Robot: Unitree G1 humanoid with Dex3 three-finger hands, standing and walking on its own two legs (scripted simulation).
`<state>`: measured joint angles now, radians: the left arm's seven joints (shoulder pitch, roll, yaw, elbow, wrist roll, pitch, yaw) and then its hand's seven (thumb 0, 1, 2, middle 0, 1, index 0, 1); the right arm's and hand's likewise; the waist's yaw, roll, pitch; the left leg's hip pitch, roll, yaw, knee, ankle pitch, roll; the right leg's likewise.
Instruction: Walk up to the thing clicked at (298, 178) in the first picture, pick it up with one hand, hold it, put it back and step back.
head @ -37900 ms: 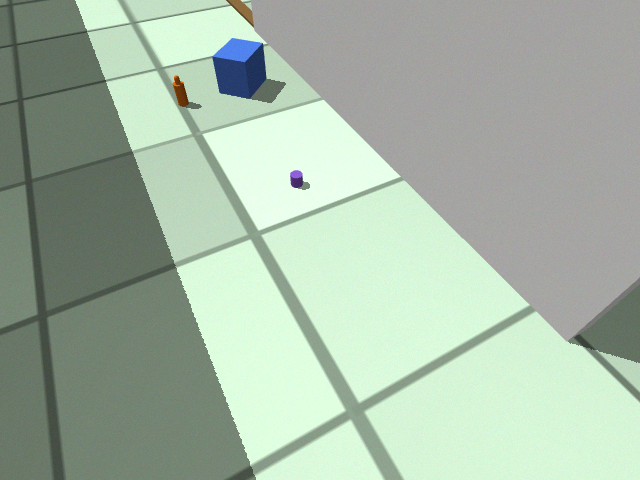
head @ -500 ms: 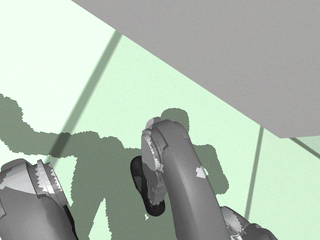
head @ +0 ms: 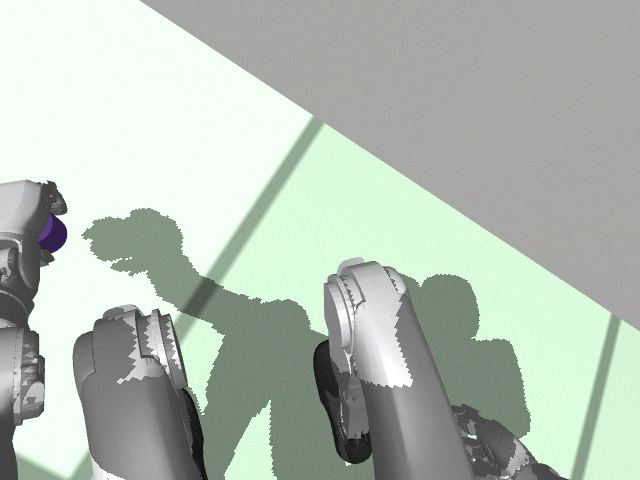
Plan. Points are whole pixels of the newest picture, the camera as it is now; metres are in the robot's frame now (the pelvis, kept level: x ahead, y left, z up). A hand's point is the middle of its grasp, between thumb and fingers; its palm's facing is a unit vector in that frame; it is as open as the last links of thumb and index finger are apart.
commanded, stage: settle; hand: left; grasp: from above
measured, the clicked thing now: (35, 229) +0.45 +0.30 -0.19
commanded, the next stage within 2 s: lift in 0.24 s
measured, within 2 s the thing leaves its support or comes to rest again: neither
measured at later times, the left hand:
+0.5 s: hand (11, 229) +0.43 +0.29 -0.12, palm faces -0.42 -0.09 -0.90, open 8.0 cm
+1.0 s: hand out of the picture +0.37 +0.30 +0.01, palm faces -0.42 -0.10 -0.90, open 8.1 cm
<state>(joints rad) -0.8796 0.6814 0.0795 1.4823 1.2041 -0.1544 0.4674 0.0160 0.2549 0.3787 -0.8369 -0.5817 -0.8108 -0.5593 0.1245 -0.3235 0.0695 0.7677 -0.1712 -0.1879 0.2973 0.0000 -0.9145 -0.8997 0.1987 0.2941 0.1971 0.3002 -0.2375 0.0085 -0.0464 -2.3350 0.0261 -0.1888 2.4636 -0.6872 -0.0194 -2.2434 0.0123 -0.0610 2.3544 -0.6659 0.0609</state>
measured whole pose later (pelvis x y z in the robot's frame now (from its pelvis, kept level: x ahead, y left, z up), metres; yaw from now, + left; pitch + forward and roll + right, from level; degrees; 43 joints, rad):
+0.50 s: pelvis +0.00 -0.01 +0.03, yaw +3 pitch +33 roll -7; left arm -0.87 0.63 0.06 1.33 1.19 -0.16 0.36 0.01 0.24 0.39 -0.86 -0.55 -0.84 -0.53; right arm 0.17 -0.30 0.02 0.76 -0.12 -0.08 0.17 0.00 -0.92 -0.90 0.20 0.29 0.20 0.30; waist -0.19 0.03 -0.09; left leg -2.27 0.03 -0.14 2.35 -0.66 -0.02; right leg -2.21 0.00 -0.03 2.28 -0.66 0.05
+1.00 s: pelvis -0.01 +0.00 +0.12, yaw +5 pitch +32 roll -6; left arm -0.57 0.55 -0.03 0.87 1.07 -0.08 0.15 0.00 0.22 0.45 -0.83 -0.60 -0.81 -0.57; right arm 0.16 -0.28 -0.04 0.68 -0.02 0.01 0.08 0.00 -0.92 -0.90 0.20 0.29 0.20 0.30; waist -0.10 0.05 -0.18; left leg -1.99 0.03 -0.09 2.06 -0.64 -0.01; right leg -1.93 -0.03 -0.02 2.00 -0.64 0.05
